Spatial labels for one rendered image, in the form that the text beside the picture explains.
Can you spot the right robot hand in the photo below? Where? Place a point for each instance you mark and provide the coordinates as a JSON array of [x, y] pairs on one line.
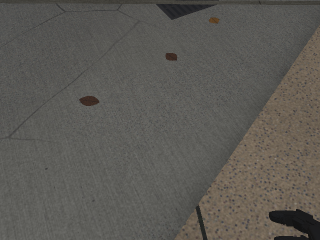
[[298, 219]]

